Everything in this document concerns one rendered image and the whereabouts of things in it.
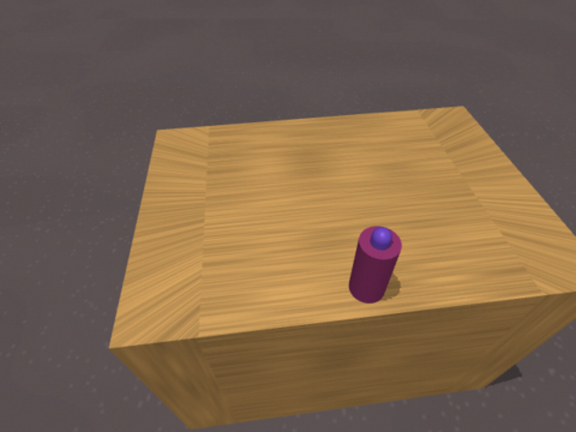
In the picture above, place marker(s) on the bottle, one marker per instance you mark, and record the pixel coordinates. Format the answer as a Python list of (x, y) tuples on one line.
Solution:
[(376, 255)]

